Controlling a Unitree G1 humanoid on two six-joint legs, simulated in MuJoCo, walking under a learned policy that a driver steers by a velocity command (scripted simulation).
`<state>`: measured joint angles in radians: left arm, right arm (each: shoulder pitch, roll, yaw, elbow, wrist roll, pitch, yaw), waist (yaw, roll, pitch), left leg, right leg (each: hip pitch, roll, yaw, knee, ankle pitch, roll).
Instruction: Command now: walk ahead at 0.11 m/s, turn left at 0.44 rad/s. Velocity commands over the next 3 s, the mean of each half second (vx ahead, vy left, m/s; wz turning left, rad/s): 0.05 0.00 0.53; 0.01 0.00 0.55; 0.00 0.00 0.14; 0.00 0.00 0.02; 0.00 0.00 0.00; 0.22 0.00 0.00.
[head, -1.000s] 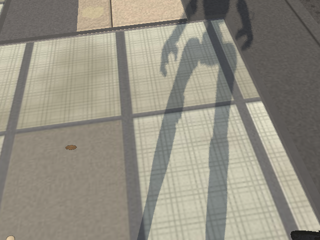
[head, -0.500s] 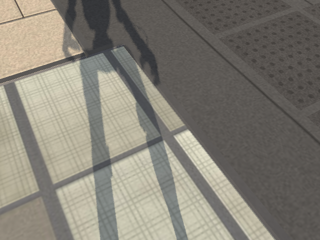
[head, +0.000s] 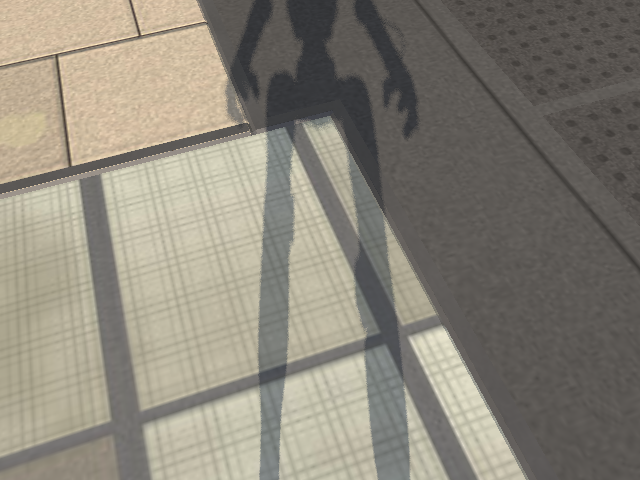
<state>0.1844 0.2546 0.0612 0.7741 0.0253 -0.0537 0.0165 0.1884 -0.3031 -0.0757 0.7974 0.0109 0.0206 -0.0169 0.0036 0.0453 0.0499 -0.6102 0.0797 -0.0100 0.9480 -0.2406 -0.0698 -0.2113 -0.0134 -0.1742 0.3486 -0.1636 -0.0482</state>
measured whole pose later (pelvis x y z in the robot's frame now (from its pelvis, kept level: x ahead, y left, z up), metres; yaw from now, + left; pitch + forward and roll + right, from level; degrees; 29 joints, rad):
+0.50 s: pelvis +0.06 +0.04 +0.00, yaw +17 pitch +3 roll -2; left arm 0.07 0.30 0.08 0.77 0.00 0.01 0.03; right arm 0.17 -0.31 -0.08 0.65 0.01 0.03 -0.03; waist -0.02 -0.01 0.05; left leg -0.35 -0.06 -0.10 0.46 -0.16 0.05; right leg -0.49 0.01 0.08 0.84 -0.36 0.08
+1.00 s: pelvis +0.06 +0.02 -0.01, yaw +34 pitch +1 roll +0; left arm 0.15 0.29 0.07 0.74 -0.01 0.02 0.02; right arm 0.16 -0.30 -0.08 0.60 0.02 0.07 0.00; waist 0.03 0.00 0.06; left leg -0.36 0.02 -0.01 0.72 -0.38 -0.06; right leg -0.24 -0.08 -0.09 0.47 -0.25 0.02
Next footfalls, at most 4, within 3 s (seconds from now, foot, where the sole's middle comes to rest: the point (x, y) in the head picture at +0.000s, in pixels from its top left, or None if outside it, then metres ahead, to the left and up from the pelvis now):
0.20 left None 0.11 0.14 -0.78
0.64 right None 0.17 -0.08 -0.78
1.04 left None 0.02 0.15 -0.78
1.38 right None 0.15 -0.06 -0.78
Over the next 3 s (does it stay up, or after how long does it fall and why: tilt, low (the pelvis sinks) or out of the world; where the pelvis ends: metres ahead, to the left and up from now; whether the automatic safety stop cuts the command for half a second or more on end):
stays up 0.11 0.10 0.00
